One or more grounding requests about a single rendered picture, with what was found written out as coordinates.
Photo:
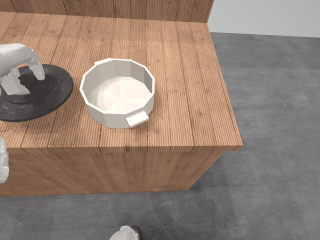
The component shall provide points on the robot left foot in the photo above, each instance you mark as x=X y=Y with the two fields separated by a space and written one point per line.
x=137 y=230

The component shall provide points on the table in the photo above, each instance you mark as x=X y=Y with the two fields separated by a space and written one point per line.
x=66 y=152

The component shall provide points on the knob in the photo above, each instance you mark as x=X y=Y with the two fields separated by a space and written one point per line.
x=29 y=81

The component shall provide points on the robot left forearm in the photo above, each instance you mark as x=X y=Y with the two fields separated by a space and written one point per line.
x=5 y=68

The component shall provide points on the pot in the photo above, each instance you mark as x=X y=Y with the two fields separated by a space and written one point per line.
x=118 y=93

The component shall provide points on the robot left thigh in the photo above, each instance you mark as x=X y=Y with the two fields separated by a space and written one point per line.
x=126 y=234

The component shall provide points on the left robot hand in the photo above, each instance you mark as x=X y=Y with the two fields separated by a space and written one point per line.
x=18 y=54

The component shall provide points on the lid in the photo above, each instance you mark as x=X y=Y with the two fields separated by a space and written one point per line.
x=46 y=97

